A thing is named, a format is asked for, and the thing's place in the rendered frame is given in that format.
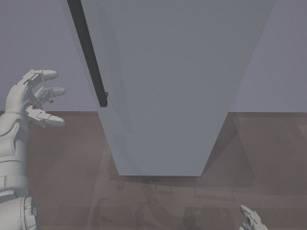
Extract robot left hand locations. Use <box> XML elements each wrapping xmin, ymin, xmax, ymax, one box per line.
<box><xmin>5</xmin><ymin>69</ymin><xmax>66</xmax><ymax>127</ymax></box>

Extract handle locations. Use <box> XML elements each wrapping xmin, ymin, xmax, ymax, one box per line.
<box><xmin>67</xmin><ymin>0</ymin><xmax>108</xmax><ymax>107</ymax></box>

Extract robot right hand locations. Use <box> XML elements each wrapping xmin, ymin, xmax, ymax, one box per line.
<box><xmin>239</xmin><ymin>205</ymin><xmax>269</xmax><ymax>230</ymax></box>

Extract robot left forearm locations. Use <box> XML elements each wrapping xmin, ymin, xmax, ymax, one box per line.
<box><xmin>0</xmin><ymin>113</ymin><xmax>31</xmax><ymax>203</ymax></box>

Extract left robot upper arm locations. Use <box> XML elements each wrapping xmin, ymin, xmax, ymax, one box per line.
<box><xmin>0</xmin><ymin>196</ymin><xmax>41</xmax><ymax>230</ymax></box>

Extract fridge door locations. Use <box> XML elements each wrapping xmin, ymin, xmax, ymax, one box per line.
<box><xmin>60</xmin><ymin>0</ymin><xmax>276</xmax><ymax>176</ymax></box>

